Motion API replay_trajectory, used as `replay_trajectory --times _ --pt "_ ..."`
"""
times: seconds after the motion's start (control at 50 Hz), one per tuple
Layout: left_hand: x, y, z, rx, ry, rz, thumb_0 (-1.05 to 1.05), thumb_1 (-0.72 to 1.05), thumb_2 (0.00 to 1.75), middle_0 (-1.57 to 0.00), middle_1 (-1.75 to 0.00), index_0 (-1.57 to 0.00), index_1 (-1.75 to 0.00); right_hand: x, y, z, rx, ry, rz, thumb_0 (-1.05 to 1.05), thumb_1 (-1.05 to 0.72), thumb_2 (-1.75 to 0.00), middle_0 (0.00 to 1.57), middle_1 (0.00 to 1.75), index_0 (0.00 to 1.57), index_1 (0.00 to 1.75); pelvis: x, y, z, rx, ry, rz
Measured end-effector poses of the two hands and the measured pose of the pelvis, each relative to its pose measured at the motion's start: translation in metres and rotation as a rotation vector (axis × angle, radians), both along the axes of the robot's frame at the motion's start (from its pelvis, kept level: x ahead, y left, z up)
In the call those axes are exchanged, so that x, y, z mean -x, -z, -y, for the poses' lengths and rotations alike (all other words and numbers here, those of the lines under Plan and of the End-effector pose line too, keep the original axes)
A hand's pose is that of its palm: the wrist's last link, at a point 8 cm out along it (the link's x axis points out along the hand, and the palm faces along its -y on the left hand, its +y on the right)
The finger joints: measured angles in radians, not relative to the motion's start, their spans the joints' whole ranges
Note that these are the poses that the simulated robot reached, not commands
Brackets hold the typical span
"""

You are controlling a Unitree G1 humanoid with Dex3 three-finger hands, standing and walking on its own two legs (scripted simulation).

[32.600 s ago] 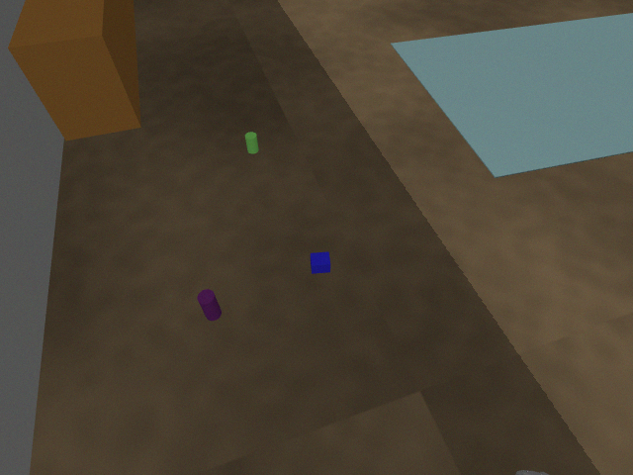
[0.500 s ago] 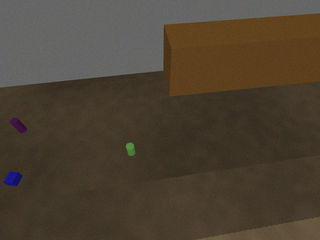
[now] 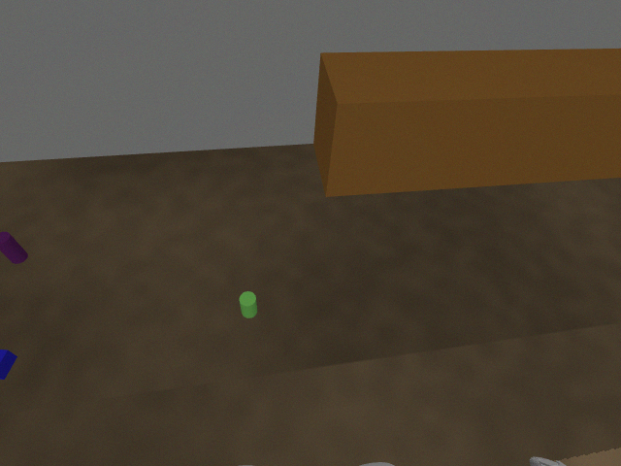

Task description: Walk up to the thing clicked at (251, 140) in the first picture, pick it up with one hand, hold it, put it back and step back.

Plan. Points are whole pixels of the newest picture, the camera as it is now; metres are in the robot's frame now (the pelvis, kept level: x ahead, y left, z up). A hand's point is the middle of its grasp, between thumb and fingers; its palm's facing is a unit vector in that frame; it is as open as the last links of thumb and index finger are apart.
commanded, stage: walk up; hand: left
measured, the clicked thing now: (248, 305) +0.69 +0.18 -0.72
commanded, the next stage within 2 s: none
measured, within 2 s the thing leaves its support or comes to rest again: neither
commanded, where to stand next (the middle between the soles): +0.29 -0.04 m, yaw -2 degrees
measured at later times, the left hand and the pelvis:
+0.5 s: hand (183, 340) +0.31 +0.21 -0.13, palm faces -0.08 -0.93 -0.35, open 7.4 cm; pelvis +0.17 -0.03 -0.01, yaw -2 degrees
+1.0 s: hand (184, 349) +0.31 +0.22 -0.17, palm faces -0.05 -0.94 -0.33, open 7.4 cm; pelvis +0.23 -0.04 -0.01, yaw -2 degrees
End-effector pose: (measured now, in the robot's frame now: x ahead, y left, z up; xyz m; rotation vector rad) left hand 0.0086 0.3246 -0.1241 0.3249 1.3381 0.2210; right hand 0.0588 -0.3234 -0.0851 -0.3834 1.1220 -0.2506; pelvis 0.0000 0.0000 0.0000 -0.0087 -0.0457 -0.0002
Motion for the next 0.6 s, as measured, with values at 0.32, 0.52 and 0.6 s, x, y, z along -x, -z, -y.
replay_trajectory --times 0.32,0.52,0.6 --pt "-0.193 -0.017 0.023 0.034 0.164 0.162 0.01 0.91 0.89 -0.20 -0.30 -0.20 -0.30 -0.030 0.016 -0.012 -0.062 0.104 -0.105 0.00 -0.90 -0.89 0.21 0.30 0.20 0.30 -0.104 0.000 0.003 -0.032 0.038 0.023" --pt "-0.295 -0.035 0.073 0.026 0.167 0.342 0.01 0.91 0.89 -0.21 -0.30 -0.21 -0.30 -0.125 0.036 0.011 -0.112 0.052 -0.072 0.00 -0.91 -0.89 0.21 0.30 0.20 0.30 -0.173 0.004 0.036 -0.039 0.039 0.034" --pt "-0.298 -0.041 0.074 0.018 0.146 0.307 0.00 0.90 0.89 -0.21 -0.30 -0.21 -0.30 -0.167 0.021 0.023 -0.093 0.019 -0.011 0.00 -0.91 -0.89 0.21 0.30 0.20 0.30 -0.196 -0.004 0.039 -0.031 0.048 0.025"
